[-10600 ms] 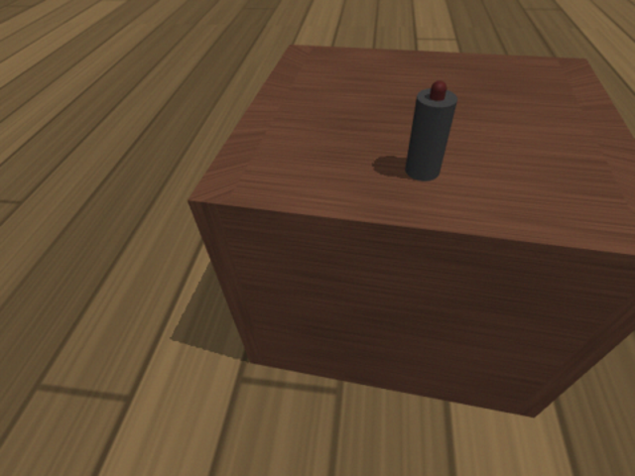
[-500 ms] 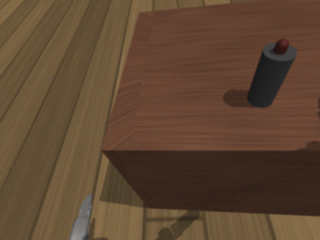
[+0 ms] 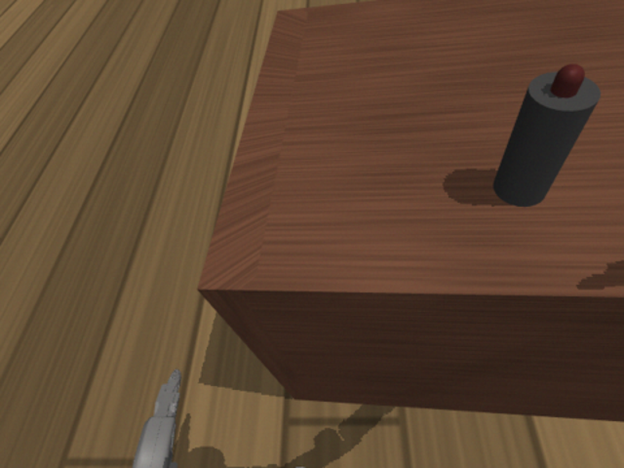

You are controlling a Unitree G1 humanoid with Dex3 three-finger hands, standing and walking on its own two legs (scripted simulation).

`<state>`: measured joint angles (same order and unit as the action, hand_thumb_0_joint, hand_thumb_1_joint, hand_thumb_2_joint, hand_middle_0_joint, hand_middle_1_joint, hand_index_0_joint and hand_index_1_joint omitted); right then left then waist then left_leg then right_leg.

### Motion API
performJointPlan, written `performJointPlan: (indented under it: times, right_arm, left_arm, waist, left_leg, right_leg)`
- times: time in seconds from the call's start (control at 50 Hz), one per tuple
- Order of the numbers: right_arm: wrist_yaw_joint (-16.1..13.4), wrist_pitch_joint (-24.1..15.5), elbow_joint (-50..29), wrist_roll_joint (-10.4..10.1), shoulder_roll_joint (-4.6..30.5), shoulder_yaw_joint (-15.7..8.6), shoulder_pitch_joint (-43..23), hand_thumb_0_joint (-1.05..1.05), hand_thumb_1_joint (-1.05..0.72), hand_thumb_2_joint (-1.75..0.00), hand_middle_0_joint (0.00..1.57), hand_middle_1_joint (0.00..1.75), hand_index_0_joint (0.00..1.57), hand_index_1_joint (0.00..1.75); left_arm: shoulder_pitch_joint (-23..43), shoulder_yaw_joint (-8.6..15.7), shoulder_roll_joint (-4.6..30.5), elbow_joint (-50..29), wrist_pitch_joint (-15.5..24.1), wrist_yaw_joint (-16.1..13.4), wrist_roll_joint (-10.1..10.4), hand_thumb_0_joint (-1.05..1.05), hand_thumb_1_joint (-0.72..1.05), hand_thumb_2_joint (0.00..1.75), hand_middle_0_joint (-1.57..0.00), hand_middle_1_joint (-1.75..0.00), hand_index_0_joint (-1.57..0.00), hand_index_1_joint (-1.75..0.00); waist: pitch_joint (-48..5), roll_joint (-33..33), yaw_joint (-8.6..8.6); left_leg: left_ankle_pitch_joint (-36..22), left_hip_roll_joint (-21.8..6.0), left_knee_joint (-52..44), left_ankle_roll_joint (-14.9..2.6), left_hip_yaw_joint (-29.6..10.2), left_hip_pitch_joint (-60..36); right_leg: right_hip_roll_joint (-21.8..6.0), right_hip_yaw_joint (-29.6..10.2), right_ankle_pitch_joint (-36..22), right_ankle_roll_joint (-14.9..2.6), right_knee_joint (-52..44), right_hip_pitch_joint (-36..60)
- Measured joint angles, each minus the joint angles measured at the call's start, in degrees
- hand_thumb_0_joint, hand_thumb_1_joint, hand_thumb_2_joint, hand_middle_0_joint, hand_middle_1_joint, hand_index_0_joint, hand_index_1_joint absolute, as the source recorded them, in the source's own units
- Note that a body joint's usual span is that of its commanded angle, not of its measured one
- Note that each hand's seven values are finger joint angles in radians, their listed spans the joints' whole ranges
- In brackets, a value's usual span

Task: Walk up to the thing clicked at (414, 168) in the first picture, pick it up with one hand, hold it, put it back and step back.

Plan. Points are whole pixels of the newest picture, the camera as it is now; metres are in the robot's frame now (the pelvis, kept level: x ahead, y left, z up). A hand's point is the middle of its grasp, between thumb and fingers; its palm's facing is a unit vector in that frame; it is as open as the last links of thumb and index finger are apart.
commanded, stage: go down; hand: right
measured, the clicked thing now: (542, 137) +0.53 -0.21 +0.10
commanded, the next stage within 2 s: approach in 0.28 s
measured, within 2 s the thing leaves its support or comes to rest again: neither
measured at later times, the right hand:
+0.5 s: hand out of the picture +0.44 -0.39 +0.20, palm faces +0.23 +0.97 +0.03, open 17.7 cm
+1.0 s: hand (590, 173) +0.50 -0.27 +0.06, palm faces +0.13 +0.99 +0.06, open 17.5 cm
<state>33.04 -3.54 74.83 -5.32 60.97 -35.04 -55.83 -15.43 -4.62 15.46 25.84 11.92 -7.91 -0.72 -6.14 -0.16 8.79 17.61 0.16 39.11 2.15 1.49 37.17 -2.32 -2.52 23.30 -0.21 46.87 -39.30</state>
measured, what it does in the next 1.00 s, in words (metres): stands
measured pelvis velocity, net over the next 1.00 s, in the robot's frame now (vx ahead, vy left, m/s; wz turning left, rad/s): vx -0.03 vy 0.00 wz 0.03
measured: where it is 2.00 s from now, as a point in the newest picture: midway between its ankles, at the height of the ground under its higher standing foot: outside the picture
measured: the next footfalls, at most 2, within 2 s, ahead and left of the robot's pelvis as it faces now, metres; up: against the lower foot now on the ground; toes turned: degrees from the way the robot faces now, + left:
none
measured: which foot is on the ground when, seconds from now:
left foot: down 0.00-1.00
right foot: down 0.00-1.00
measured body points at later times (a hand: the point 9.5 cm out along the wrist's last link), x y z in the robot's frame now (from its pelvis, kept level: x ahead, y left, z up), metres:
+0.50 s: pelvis +0.00 +0.00 +0.00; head +0.08 -0.04 +0.44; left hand +0.14 +0.26 -0.05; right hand +0.42 -0.45 +0.20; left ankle +0.01 +0.15 -0.71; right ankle -0.01 -0.11 -0.71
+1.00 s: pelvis -0.03 +0.00 -0.04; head +0.10 -0.04 +0.39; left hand +0.11 +0.27 -0.07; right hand +0.49 -0.32 +0.06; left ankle +0.01 +0.15 -0.71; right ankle -0.01 -0.11 -0.71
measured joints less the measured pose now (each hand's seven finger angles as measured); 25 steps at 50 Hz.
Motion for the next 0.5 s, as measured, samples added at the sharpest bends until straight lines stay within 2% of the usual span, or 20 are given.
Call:
performJointPlan:
  times: [0.18,0.26,0.44,0.5]
  right_arm:
    - [-0.7,0.9,0.7,1.1,1.3,0.2,-1.7,-0.02,0.61,-0.04,0.05,0.05,0.05,0.06]
    - [-0.4,0.9,1.0,0.7,1.6,0.8,-1.9,-0.02,0.61,-0.04,0.05,0.05,0.05,0.06]
    - [-0.3,1.2,-0.8,0.8,0.6,-1.1,0.2,-0.02,0.61,-0.04,0.04,0.05,0.05,0.06]
    - [-0.6,1.0,-0.6,0.4,0.4,-0.1,0.0,-0.02,0.61,-0.04,0.04,0.05,0.05,0.06]
  left_arm:
    - [-0.7,0.3,0.1,-1.6,-0.7,0.5,0.0,-0.01,-0.55,0.06,-0.06,-0.05,-0.05,-0.05]
    - [-0.7,0.5,0.4,-1.9,-0.9,0.6,0.3,-0.01,-0.55,0.06,-0.06,-0.05,-0.05,-0.05]
    - [-1.4,0.6,0.2,-2.7,-1.4,1.0,0.1,-0.01,-0.55,0.06,-0.06,-0.04,-0.05,-0.05]
    - [-1.0,0.7,0.1,-1.0,-1.4,1.0,0.2,-0.01,-0.55,0.06,-0.06,-0.04,-0.05,-0.05]
  waist:
    - [-0.1,-0.2,0.34]
    - [0.1,-0.3,0.29]
    - [-0.4,-0.2,0.13]
    - [-0.4,-0.2,0.01]
  left_leg:
    - [0.2,0.0,0.6,0.05,-0.1,0.6]
    - [0.3,0.0,0.9,0.08,-0.2,1.0]
    - [0.6,0.0,1.7,0.04,-0.1,1.8]
    - [0.6,0.1,1.7,-0.02,0.1,1.6]
  right_leg:
    - [0.0,0.1,0.3,-0.08,0.6,-0.6]
    - [0.0,0.1,0.5,-0.14,1.0,-1.0]
    - [0.0,0.0,0.7,-0.09,1.7,-1.8]
    - [0.0,-0.1,0.7,-0.08,1.9,-1.7]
